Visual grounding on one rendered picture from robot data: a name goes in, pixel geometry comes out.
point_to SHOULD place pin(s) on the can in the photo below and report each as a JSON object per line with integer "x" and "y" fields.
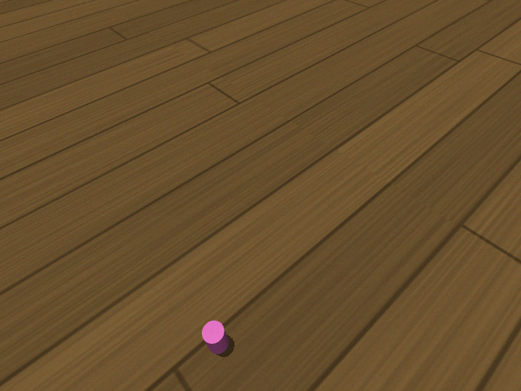
{"x": 215, "y": 337}

